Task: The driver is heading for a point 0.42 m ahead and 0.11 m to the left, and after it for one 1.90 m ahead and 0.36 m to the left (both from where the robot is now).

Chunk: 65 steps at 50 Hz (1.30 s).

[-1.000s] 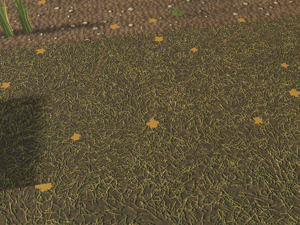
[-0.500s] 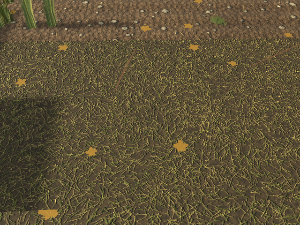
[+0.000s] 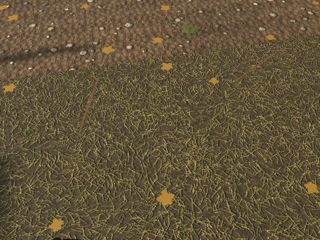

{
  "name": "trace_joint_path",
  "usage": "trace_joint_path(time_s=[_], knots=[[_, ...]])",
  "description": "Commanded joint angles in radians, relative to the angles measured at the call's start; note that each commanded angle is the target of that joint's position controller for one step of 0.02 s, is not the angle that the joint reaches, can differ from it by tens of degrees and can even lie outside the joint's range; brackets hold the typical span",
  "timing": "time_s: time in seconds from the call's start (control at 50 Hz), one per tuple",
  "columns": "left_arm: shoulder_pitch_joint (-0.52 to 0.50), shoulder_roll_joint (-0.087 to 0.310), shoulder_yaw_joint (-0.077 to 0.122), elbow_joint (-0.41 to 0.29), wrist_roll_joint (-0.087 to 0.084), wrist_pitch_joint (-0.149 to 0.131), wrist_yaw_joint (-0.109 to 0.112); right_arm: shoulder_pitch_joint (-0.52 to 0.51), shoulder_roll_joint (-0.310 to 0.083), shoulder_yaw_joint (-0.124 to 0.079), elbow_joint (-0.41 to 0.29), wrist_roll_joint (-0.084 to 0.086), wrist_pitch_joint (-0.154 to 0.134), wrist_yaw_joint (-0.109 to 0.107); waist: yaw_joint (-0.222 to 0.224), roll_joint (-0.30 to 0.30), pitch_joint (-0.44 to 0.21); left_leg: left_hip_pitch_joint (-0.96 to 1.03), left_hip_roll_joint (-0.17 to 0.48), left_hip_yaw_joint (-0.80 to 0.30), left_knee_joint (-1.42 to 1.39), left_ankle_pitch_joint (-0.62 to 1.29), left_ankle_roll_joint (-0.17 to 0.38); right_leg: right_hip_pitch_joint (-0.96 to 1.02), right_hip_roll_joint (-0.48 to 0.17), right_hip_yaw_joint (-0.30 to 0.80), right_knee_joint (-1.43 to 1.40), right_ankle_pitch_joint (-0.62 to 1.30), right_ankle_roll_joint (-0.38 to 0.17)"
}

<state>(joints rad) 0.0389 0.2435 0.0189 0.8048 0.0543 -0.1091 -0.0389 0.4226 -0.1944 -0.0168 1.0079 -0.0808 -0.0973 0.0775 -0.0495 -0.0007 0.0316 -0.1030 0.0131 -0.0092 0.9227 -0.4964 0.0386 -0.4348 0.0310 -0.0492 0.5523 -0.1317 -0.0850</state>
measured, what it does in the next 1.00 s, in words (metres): goes down, turning left: left foot 0.15 m lower, then right foot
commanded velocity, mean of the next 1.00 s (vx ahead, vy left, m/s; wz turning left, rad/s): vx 0.30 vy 0.00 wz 0.29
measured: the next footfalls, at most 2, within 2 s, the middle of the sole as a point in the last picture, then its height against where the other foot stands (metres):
left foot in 0.62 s outside the picture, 0.15 m lower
right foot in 0.96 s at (160, 210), level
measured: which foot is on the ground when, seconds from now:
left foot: up 0.00-0.60, down 0.62-1.00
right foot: down 0.00-0.60, up 0.62-0.94, down 0.96-1.00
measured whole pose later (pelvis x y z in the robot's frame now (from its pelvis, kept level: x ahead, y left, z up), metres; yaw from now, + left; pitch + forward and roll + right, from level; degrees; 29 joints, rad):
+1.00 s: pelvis +0.51 +0.09 -0.15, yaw +20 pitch +2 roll +3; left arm 0.11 0.21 0.05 0.84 0.02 -0.03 0.04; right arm 0.19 -0.23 -0.03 0.95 0.00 -0.03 -0.02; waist -0.02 -0.03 -0.04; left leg -0.29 -0.03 0.02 0.56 -0.31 0.00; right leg -0.46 -0.06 0.05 0.58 -0.15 0.02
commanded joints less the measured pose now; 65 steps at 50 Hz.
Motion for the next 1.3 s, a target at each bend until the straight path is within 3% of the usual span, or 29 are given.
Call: trace_joint_path(time_s=[0.02, 0.08, 0.12, 0.18, 0.22, 0.28, 0.38, 0.46, 0.54, 0.56, 0.58, 0.6, 0.62, 0.64, 0.66, 0.68, 0.7, 0.74, 0.76, 0.78, 0.82, 0.88, 0.92, 0.96, 0.98, 1.0, 1.04, 1.08, 1.3], knots=[[0.347, 0.119, 0.051, 0.092, -0.006, -0.015, 0.029, -0.107, -0.131, -0.03, -0.093, 0.015, -0.024, -0.033, 0.15, -0.073, -0.023, -0.615, 0.064, -0.083, 0.284, 0.079, 0.073, 0.519, -0.298, 0.484, -0.333, -0.18, -0.194], [0.236, -0.006, 0.013, 0.082, -0.01, -0.021, 0.03, -0.094, 0.0, 0.005, -0.102, -0.015, -0.008, -0.06, 0.049, -0.004, -0.026, -0.427, 0.13, -0.091, 0.175, 0.153, 0.052, 0.281, -0.287, 0.34, -0.413, 0.044, -0.197], [0.233, 0.021, 0.027, 0.084, -0.005, -0.039, 0.029, -0.086, -0.018, 0.003, -0.102, 0.005, 0.005, -0.052, 0.045, -0.007, -0.003, -0.441, 0.123, -0.072, 0.095, 0.202, 0.019, 0.25, -0.268, 0.246, -0.462, 0.063, -0.187], [0.346, 0.022, 0.025, 0.133, 0.035, -0.033, 0.006, -0.178, -0.019, 0.002, -0.142, -0.002, 0.021, -0.024, 0.071, -0.022, 0.014, -0.491, 0.117, -0.045, -0.017, 0.435, 0.003, 0.235, -0.252, 0.122, -0.461, 0.149, -0.179], [0.385, 0.007, 0.021, 0.147, 0.063, -0.022, 0.006, -0.119, -0.005, 0.01, -0.123, -0.008, 0.017, 0.008, 0.061, -0.022, 0.013, -0.494, 0.11, -0.055, 0.055, 0.618, 0.011, 0.217, -0.242, 0.06, -0.388, 0.198, -0.171], [0.527, -0.024, -0.008, 0.215, 0.055, -0.027, 0.038, -0.248, -0.044, -0.002, -0.17, -0.002, 0.004, -0.005, 0.126, -0.022, 0.044, -0.772, 0.124, -0.146, -0.158, 0.837, -0.004, 0.488, -0.283, 0.095, -0.29, 0.132, -0.177], [0.612, -0.036, -0.036, 0.276, 0.051, -0.022, 0.011, -0.393, -0.031, 0.008, -0.236, 0.002, 0.029, 0.003, 0.155, -0.017, 0.145, -0.608, 0.116, -0.058, -0.327, 0.973, 0.032, 0.369, -0.258, 0.012, -0.248, 0.033, -0.143], [0.644, -0.033, -0.045, 0.277, 0.013, -0.026, 0.063, -0.485, -0.022, 0.014, -0.27, -0.008, 0.041, 0.005, 0.181, 0.005, 0.164, -0.598, 0.122, -0.013, -0.478, 0.899, 0.013, 0.468, -0.238, -0.01, -0.117, 0.099, -0.075], [0.717, -0.004, -0.029, 0.301, -0.02, 0.009, 0.104, -0.518, -0.025, 0.021, -0.238, -0.017, 0.046, 0.007, 0.22, 0.033, 0.177, -0.52, 0.14, 0.025, -0.662, 0.835, -0.007, 0.532, -0.223, -0.027, -0.021, 0.135, -0.023], [0.529, 0.096, 0.017, 0.263, -0.111, 0.044, 0.113, -0.512, -0.081, -0.012, -0.256, 0.191, 0.046, 0.016, 0.151, 0.029, 0.242, -0.441, 0.03, 0.045, -0.587, 0.835, 0.001, 0.356, -0.222, -0.036, 0.241, 0.282, -0.015], [0.532, 0.083, 0.011, 0.239, -0.102, 0.054, 0.11, -0.306, -0.106, -0.023, -0.195, 0.179, 0.044, 0.017, 0.067, 0.068, 0.055, -0.206, -0.003, 0.09, -0.594, 0.97, 0.023, 0.31, -0.195, -0.081, 0.492, 0.328, 0.003], [0.522, 0.042, 0.001, 0.237, -0.094, 0.049, 0.093, -0.086, -0.142, -0.048, -0.117, 0.142, 0.055, 0.002, -0.028, 0.067, -0.088, 0.158, 0.012, 0.095, -0.607, 1.139, 0.061, 0.105, -0.131, -0.118, 0.79, 0.13, 0.049], [0.498, -0.005, -0.001, 0.217, -0.082, 0.033, 0.077, 0.093, -0.22, -0.064, -0.065, 0.109, 0.066, -0.024, -0.109, 0.26, -0.22, 0.551, 0.184, -0.041, -0.488, 1.726, 0.158, -0.236, 0.019, -0.182, 1.314, -0.698, 0.148], [0.605, -0.041, -0.031, 0.185, -0.115, 0.004, 0.052, 0.131, -0.273, -0.052, -0.062, 0.069, 0.055, -0.044, -0.103, 0.322, -0.507, 0.929, 0.425, -0.279, -0.18, 2.171, 0.359, -0.503, -0.01, 0.066, 1.584, -0.851, 0.165], [0.538, 0.05, -0.015, 0.123, -0.131, -0.017, 0.034, 0.129, -0.249, -0.058, -0.076, 0.076, 0.07, -0.053, -0.147, 0.246, -0.643, 0.958, 0.479, -0.371, -0.211, 2.017, 0.472, -0.584, -0.054, 0.196, 1.556, -0.797, 0.175], [0.476, 0.049, -0.016, 0.071, -0.124, -0.012, 0.038, 0.006, -0.224, -0.046, -0.093, 0.08, 0.089, -0.065, -0.067, 0.099, -0.61, 0.803, 0.455, -0.363, -0.299, 1.541, 0.438, -0.611, -0.15, 0.181, 1.434, -0.702, 0.165], [0.43, 0.02, -0.021, 0.064, -0.113, 0.008, 0.059, -0.133, -0.172, -0.031, -0.139, 0.083, 0.097, -0.077, -0.009, -0.06, -0.509, 0.528, 0.42, -0.351, -0.381, 1.22, 0.386, -0.543, -0.203, 0.158, 1.273, -0.584, 0.172], [0.45, -0.004, -0.004, 0.086, -0.092, 0.067, 0.097, -0.315, -0.181, -0.026, -0.181, 0.085, 0.081, -0.079, 0.11, -0.14, -0.267, -0.087, 0.45, -0.353, -0.566, 0.997, 0.366, -0.31, -0.192, 0.145, 1.12, -0.406, 0.192], [0.43, -0.017, 0.002, 0.081, -0.077, 0.088, 0.117, -0.351, -0.205, -0.031, -0.181, 0.067, 0.062, -0.07, 0.13, -0.072, -0.179, -0.28, 0.405, -0.309, -0.591, 1.015, 0.347, -0.21, -0.174, 0.129, 1.084, -0.372, 0.195], [0.413, -0.008, 0.014, 0.063, -0.073, 0.086, 0.125, -0.357, -0.233, -0.041, -0.177, 0.074, 0.054, -0.069, 0.145, -0.031, -0.082, -0.388, 0.288, -0.174, -0.62, 0.99, 0.295, -0.152, -0.158, 0.122, 0.82, -0.27, 0.196], [0.335, -0.001, 0.025, 0.061, -0.061, 0.066, 0.125, -0.349, -0.2, -0.041, -0.175, 0.067, 0.055, -0.09, 0.125, 0.048, -0.11, -0.393, 0.131, -0.027, -0.593, 0.961, 0.218, 0.001, -0.116, 0.076, 0.405, -0.041, 0.184], [0.249, -0.002, 0.027, 0.041, -0.068, 0.067, 0.101, -0.304, -0.16, -0.037, -0.145, 0.08, 0.07, -0.103, 0.095, 0.13, -0.191, -0.252, 0.169, -0.051, -0.561, 0.918, 0.219, 0.075, -0.09, 0.086, 0.204, 0.109, 0.187], [0.194, 0.027, 0.039, 0.024, -0.063, 0.073, 0.088, -0.295, -0.135, -0.033, -0.125, 0.086, 0.07, -0.099, 0.099, 0.117, -0.155, -0.273, 0.175, -0.081, -0.549, 0.707, 0.175, 0.148, -0.078, 0.086, 0.066, 0.166, 0.15], [0.204, 0.073, 0.06, 0.036, -0.03, 0.082, 0.08, -0.236, -0.072, -0.017, -0.091, 0.088, 0.064, -0.094, 0.105, 0.072, -0.117, -0.326, 0.102, -0.078, -0.497, 0.393, 0.08, 0.263, -0.103, 0.106, -0.058, 0.299, 0.105], [0.188, 0.142, 0.074, 0.025, -0.025, 0.083, 0.079, -0.121, -0.052, -0.017, -0.071, 0.068, 0.059, -0.091, 0.027, -0.047, -0.111, -0.376, 0.009, -0.035, -0.433, 0.148, 0.012, 0.334, -0.202, 0.184, -0.049, 0.522, 0.064], [0.154, 0.128, 0.071, 0.026, -0.023, 0.092, 0.077, -0.025, -0.042, -0.018, -0.047, 0.074, 0.061, -0.094, -0.026, -0.179, -0.141, -0.346, -0.02, -0.006, -0.393, 0.045, -0.024, 0.303, -0.26, 0.231, -0.075, 0.388, -0.025], [0.066, 0.051, 0.059, 0.013, -0.035, 0.094, 0.06, -0.109, -0.092, -0.032, -0.053, 0.08, 0.092, -0.109, -0.008, -0.189, -0.092, -0.257, -0.005, 0.014, -0.399, 0.117, -0.047, 0.146, -0.216, 0.251, -0.165, -0.054, -0.021], [0.046, 0.044, 0.055, 0.016, -0.042, 0.091, 0.056, -0.144, -0.1, -0.039, -0.044, 0.071, 0.123, -0.118, 0.006, -0.144, -0.055, -0.223, 0.004, 0.003, -0.432, 0.148, -0.049, 0.093, -0.17, 0.213, -0.187, -0.208, 0.027], [0.082, 0.031, 0.067, 0.087, -0.062, 0.087, 0.062, -0.091, -0.071, -0.047, 0.06, 0.081, 0.102, -0.123, 0.03, -0.025, -0.108, -0.171, 0.02, -0.002, -0.475, 0.256, -0.072, 0.278, -0.122, 0.137, -0.067, 0.226, 0.002]])
Keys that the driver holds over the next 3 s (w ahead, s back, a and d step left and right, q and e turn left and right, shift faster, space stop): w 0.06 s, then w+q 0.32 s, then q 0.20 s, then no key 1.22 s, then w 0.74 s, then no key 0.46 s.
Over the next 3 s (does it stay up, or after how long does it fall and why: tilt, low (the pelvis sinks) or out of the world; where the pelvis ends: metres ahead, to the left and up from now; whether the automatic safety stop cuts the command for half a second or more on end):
stays up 0.94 0.27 -0.14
